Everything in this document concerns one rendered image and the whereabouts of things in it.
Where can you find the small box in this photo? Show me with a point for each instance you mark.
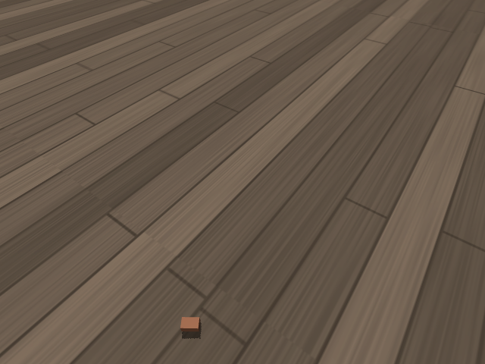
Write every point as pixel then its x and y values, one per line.
pixel 190 324

